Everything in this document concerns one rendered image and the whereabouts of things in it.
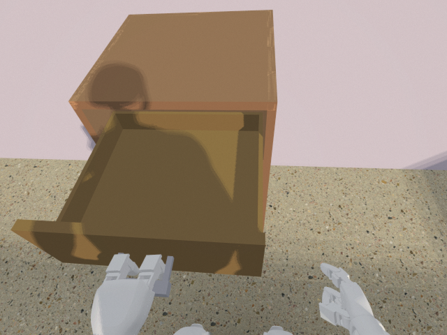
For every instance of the handle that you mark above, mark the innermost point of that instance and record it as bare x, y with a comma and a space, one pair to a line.
162, 288

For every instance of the drawer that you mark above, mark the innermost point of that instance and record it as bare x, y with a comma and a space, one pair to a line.
181, 184

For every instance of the left robot hand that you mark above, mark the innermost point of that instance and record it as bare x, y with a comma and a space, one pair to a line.
121, 306

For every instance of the cabinet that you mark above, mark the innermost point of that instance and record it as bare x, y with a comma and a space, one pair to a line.
186, 62

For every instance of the robot right forearm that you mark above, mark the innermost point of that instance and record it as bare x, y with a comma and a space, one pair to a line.
366, 325

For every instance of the right robot hand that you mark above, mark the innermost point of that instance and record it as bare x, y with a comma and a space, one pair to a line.
339, 308

